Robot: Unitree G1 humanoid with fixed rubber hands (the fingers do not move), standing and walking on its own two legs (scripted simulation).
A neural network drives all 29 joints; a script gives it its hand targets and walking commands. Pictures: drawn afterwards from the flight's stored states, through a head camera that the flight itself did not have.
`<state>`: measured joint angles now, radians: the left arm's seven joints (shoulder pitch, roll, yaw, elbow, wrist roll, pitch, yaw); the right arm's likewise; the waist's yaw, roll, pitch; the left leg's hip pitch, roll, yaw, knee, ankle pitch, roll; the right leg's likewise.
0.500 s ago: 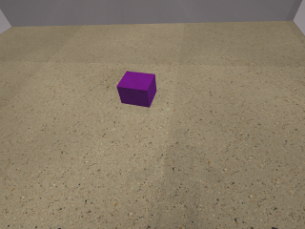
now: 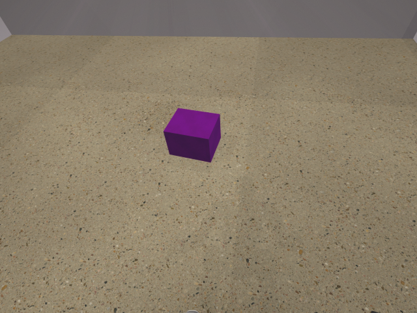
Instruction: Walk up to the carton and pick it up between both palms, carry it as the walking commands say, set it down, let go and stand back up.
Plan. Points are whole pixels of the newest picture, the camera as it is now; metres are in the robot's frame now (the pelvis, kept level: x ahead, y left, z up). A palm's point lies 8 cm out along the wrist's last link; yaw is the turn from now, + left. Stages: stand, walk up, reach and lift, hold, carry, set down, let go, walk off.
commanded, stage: walk up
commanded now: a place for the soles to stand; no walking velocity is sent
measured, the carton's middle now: (194, 134) +1.27 +0.22 -0.64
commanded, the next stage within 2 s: none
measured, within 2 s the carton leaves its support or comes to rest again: neither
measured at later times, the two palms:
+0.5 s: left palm (79, 291) +0.18 +0.30 -0.06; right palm (382, 267) +0.25 -0.32 -0.09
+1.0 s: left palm (83, 232) +0.32 +0.36 -0.08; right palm (337, 206) +0.39 -0.26 -0.08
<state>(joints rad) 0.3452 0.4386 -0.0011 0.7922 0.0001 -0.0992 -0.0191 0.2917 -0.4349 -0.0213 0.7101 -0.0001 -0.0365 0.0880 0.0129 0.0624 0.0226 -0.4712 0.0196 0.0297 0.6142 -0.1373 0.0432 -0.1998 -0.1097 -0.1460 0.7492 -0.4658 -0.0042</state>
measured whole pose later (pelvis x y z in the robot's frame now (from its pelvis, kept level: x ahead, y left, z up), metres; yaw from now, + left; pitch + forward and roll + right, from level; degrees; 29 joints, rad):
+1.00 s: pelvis +0.28 +0.04 +0.00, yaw +3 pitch -2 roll +0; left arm 0.34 0.44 0.00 0.79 0.00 -0.08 -0.02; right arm 0.30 -0.42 -0.02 0.72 0.00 -0.04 0.05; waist 0.01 0.00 0.03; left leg -0.37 -0.01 0.04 0.68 -0.28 0.04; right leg -0.42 -0.10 -0.08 0.99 -0.47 -0.02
